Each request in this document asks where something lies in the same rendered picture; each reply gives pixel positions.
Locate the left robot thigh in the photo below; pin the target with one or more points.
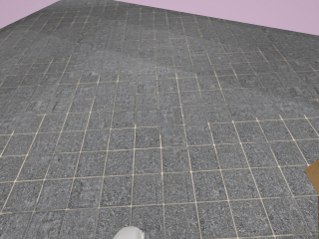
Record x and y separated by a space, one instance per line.
130 232

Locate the cupboard door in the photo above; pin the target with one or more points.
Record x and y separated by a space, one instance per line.
313 174

